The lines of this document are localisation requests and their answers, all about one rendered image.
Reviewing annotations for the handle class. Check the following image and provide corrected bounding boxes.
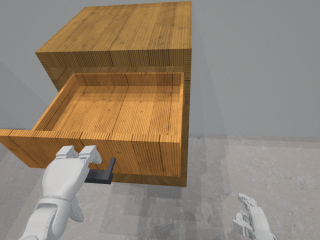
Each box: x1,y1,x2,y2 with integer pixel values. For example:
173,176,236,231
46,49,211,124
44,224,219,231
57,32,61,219
84,157,116,185

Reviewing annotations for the robot left hand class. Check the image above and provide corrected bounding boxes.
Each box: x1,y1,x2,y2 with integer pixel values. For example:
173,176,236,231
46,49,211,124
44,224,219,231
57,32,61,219
42,145,102,222

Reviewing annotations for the right robot forearm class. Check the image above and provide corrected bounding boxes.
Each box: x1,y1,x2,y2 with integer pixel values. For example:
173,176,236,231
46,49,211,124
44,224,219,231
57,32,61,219
252,229,277,240

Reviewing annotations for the drawer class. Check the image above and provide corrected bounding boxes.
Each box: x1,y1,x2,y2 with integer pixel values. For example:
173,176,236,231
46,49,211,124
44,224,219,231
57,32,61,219
0,72,184,177

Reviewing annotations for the robot right hand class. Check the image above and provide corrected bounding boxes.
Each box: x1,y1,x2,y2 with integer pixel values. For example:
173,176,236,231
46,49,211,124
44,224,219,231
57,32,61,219
233,193,271,239

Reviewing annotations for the cabinet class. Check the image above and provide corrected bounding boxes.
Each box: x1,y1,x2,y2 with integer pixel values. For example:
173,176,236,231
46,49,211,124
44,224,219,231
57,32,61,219
35,1,192,187

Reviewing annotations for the left robot forearm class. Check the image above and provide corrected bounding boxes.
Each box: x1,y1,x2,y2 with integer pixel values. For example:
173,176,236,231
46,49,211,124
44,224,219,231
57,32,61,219
19,197,72,240

